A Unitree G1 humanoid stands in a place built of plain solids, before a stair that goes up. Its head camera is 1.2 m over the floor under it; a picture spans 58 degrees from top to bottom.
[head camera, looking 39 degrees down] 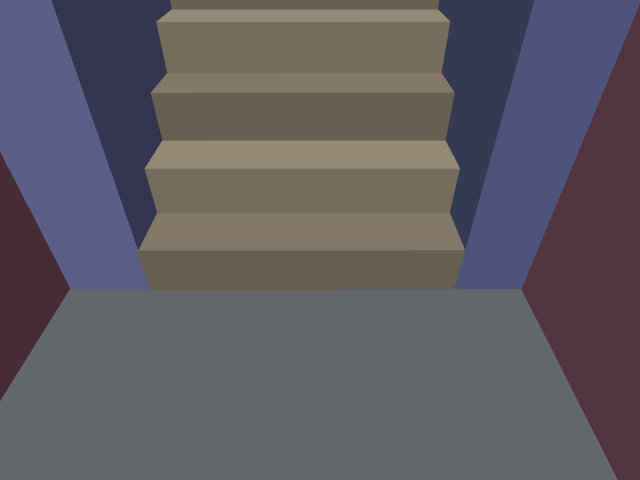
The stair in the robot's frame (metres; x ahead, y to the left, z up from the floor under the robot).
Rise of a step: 0.20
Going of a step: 0.23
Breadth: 1.19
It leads straight ahead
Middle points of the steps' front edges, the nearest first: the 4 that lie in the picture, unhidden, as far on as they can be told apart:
1.18 0.06 0.20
1.41 0.06 0.40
1.65 0.07 0.59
1.88 0.07 0.79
